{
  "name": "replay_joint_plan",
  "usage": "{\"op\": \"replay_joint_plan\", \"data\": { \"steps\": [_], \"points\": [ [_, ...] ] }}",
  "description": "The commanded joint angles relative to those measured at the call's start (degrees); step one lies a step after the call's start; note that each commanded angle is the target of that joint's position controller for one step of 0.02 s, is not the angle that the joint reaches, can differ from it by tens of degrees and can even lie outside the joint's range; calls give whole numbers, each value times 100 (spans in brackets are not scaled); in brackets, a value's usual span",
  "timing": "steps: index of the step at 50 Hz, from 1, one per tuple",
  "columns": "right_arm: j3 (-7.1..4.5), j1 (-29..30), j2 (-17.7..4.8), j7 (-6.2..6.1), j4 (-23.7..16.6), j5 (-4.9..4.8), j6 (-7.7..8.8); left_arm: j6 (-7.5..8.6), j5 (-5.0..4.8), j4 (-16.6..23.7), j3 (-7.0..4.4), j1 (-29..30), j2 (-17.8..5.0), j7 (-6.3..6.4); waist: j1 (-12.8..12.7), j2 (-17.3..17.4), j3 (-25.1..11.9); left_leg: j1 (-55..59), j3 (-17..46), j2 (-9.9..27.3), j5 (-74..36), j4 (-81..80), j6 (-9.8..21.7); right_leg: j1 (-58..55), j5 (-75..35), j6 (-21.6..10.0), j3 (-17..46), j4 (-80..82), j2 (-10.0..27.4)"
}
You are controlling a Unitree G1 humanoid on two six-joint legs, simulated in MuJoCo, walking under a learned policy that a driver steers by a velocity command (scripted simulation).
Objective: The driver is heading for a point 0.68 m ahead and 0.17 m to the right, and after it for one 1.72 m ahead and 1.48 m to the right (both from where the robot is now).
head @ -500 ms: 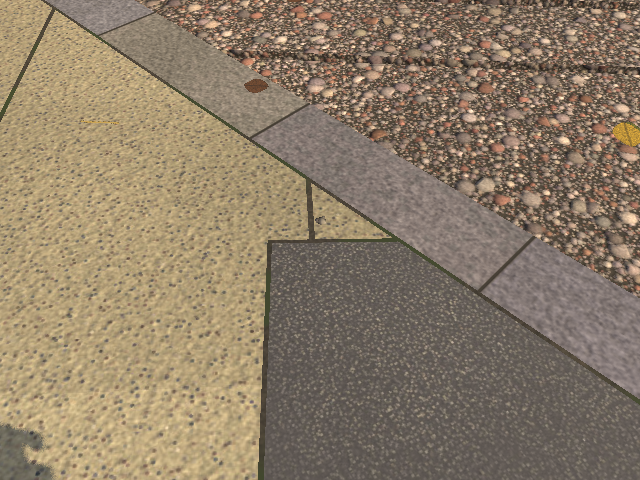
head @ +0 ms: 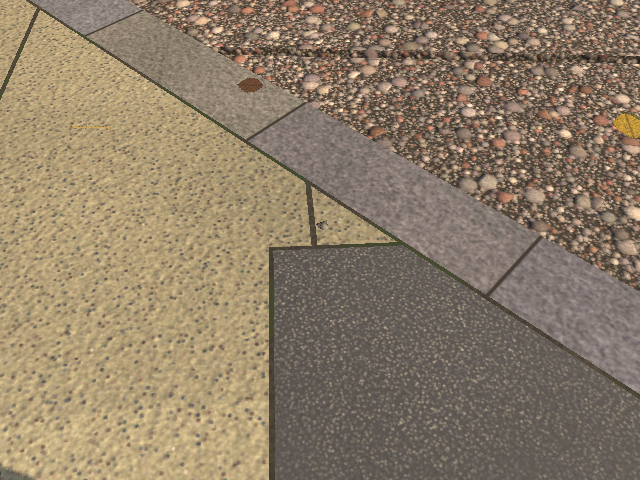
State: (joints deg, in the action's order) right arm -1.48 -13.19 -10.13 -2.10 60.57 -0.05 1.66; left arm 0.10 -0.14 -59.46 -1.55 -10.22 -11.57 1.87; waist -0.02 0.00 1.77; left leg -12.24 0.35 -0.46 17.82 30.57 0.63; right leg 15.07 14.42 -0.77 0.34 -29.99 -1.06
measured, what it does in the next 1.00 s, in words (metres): walks ahead: right foot, then left foot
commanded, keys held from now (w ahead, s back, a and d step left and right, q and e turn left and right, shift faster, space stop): shift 0.16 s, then w+shift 0.80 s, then w+e+shift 0.04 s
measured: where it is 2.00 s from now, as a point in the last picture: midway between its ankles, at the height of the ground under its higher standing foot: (348, 305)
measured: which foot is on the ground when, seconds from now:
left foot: down 0.00-0.50, up 0.52-0.94, down 0.96-1.00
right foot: down 0.00-0.22, up 0.24-0.48, down 0.50-0.98, up 1.00-1.00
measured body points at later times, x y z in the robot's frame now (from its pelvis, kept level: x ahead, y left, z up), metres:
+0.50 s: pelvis +0.08 -0.05 +0.00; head +0.09 -0.07 +0.45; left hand +0.19 +0.21 -0.12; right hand +0.04 -0.31 -0.16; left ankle -0.02 +0.11 -0.73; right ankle +0.10 -0.16 -0.74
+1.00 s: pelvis +0.42 -0.05 -0.03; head +0.46 -0.05 +0.42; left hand +0.33 +0.19 -0.17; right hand +0.63 -0.28 -0.12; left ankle +0.55 +0.02 -0.74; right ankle +0.13 -0.16 -0.68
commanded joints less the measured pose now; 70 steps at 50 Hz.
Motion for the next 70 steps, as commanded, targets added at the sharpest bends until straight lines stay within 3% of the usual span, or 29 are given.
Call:
{"op": "replay_joint_plan", "data": {
  "steps": [1,8,12,14,18,19,20,21,24,25,26,27,29,37,43,46,48,49,50,52,56,59,60,61,64,67,68,69,70],
  "points": [
    [-100,-294,-573,-16,-86,2,14,13,-4,96,-100,-167,-514,33,-7,45,-172,-200,212,241,-1432,-527,193,-433,-1297,-206,205,308,220],
    [-95,-274,-529,-22,-13,10,-10,-3,-1,-38,-112,-143,-477,55,-7,54,-64,-192,182,202,-1165,-637,183,-437,-1096,-164,208,386,225],
    [-302,-1126,-1116,-10,131,-208,124,216,-204,204,-159,307,-501,-19,399,707,688,17,1901,1220,3815,-1787,1116,1461,2362,-346,-24,-557,77],
    [-394,-1012,-1250,6,59,-127,350,478,-236,480,-145,900,-434,-136,464,997,937,423,3335,2313,3010,-2564,1579,2367,955,-367,67,-1940,412],
    [-329,-567,-988,99,-283,-182,468,658,-212,488,-210,611,-462,-214,148,695,357,700,1980,1720,1579,-2401,1007,2213,566,-366,40,-1606,725],
    [-341,-509,-1040,102,-325,-191,444,674,-195,471,-201,605,-389,-219,117,785,312,298,1529,1440,1316,-2376,899,1557,469,-277,-216,-1185,555],
    [-378,-612,-1125,167,-227,263,344,481,327,619,-184,525,-293,-444,40,888,265,-143,1053,1061,1459,-2415,922,776,688,-188,-637,-734,190],
    [-420,-557,-1163,183,-228,302,295,374,318,593,-216,271,-258,-505,-76,962,346,-540,848,995,1521,-2249,966,149,550,-116,-908,-463,39],
    [-423,-199,-1132,220,-352,207,321,372,186,98,-365,-1638,-539,-358,-948,21,-15,-1981,363,654,987,-345,927,-2455,369,-129,-964,118,-99],
    [-303,267,-709,237,-594,261,384,476,336,-121,-503,-2781,-1128,-258,-1529,-1424,-386,-2828,-305,117,538,2261,700,-3138,2149,-308,960,999,1245],
    [-205,462,-209,287,-1045,169,466,507,362,-103,-443,-2757,-1369,-230,-1148,-2169,-363,-4136,264,-485,1089,3727,708,-2946,4046,-771,4060,2395,2315],
    [-207,646,-378,362,-1203,188,463,462,312,121,-415,-1787,-1296,-202,-624,-1311,110,-4619,573,186,354,4396,777,-2288,4442,-1067,4322,2516,2614],
    [-261,469,-660,510,-1103,240,445,532,188,431,-314,-944,-894,-274,-157,-236,100,-3913,379,742,-682,3984,593,-1427,2876,-899,2723,2284,1995],
    [-172,1687,-573,609,-1654,218,109,741,99,206,-173,-1838,-532,-242,-212,-234,711,-3783,-327,670,-1768,2242,91,-1141,118,-993,711,3001,1183],
    [-78,2401,-552,589,-2037,145,139,787,74,111,-170,-2043,-688,-189,-233,-327,810,-2674,-809,329,-1975,445,567,-2069,-2789,-928,-138,3176,1323],
    [-189,1438,-865,427,-1874,157,168,676,195,22,-244,-2069,-1079,-117,316,-834,-67,-1217,-1052,-356,-970,399,914,-2677,-6905,-778,-411,1227,1483],
    [-421,-1041,-1355,270,-1149,209,220,543,240,120,-311,-1723,-1222,-54,1434,-768,-1243,1662,-551,-143,-475,156,1154,-1349,-6034,-663,-513,-1941,1260],
    [-569,-1546,-1925,199,-1079,442,268,560,34,382,-113,-2154,-281,-215,986,594,-2046,3627,1971,1650,2051,-132,1474,1021,-1985,-568,-343,-4251,531],
    [-583,-1426,-1889,314,-1073,367,282,691,-108,478,-111,-2224,-258,-272,759,1200,-2537,3817,4792,2423,3540,-1572,1578,2168,1074,-681,528,-5369,-202],
    [-432,-427,-1122,357,-1056,289,384,686,-78,758,-211,-1093,-670,-215,434,70,-702,1877,2988,2071,2156,-1829,1134,2596,-154,-822,503,-5259,536],
    [-199,-298,-492,308,-778,164,592,315,144,736,-150,-1257,-176,-333,-285,90,241,-97,516,1544,-1833,-2042,608,1672,-239,-545,397,-4468,908],
    [-179,-358,-590,294,-747,69,697,177,130,1125,-109,-609,-80,-369,-409,400,470,-284,-912,1196,-4923,-1906,333,1876,-794,-419,-203,-3631,728],
    [-220,305,-698,151,-974,42,663,297,-407,1163,-246,-539,-342,-286,-354,857,274,-29,-1039,925,-4921,-1897,208,2040,-1055,-361,73,-3407,717],
    [-217,485,-818,42,-1097,53,618,366,-430,1250,-246,-395,-464,-287,-431,717,231,-64,-1275,778,-4754,-1870,134,1916,-1426,-329,-160,-2782,605],
    [-264,-100,-1270,-291,-1117,-31,525,461,-99,1465,-243,133,-350,-454,-165,315,-53,71,-1641,668,-5637,-1025,-37,1017,-2714,-206,-1108,-1016,-80],
    [-396,251,-1698,-393,-1424,-198,374,320,-100,1406,-507,-1048,-931,-546,-795,818,-796,333,-1429,1049,-6730,556,-119,-404,-2080,-476,-1039,-841,-416],
    [-407,618,-1648,-317,-1576,-211,346,245,-101,1228,-692,-1988,-1370,-485,-1291,625,-1123,31,-1280,1056,-6094,1870,-143,-1364,-2144,-733,-680,-633,-353],
    [-299,933,-1197,-114,-1641,-232,361,183,-136,1085,-696,-2306,-1351,-361,-1480,-417,-789,-545,-1328,344,-2133,3920,-311,-1770,-3128,-1010,-233,328,-34],
    [-65,-1930,-241,526,-1195,1020,641,423,860,478,-527,-3538,-1474,-240,-271,-2341,-1914,-2215,-281,-259,2175,6599,-1184,-4221,-8413,-2655,2029,-862,839]
  ]
}}
Keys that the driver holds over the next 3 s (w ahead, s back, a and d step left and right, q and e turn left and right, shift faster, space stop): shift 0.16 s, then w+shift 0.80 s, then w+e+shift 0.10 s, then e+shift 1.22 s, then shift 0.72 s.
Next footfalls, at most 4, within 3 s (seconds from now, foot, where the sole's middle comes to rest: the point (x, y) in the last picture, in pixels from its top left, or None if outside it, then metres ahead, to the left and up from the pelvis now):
0.50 right None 0.14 -0.17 -0.77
0.96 left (323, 441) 0.59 0.02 -0.77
1.38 right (388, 312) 0.91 -0.14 -0.77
1.86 left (328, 268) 1.05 0.01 -0.77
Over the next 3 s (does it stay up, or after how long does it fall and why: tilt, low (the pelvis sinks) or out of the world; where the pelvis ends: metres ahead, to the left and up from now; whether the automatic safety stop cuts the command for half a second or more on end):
stays up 0.95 -0.10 0.00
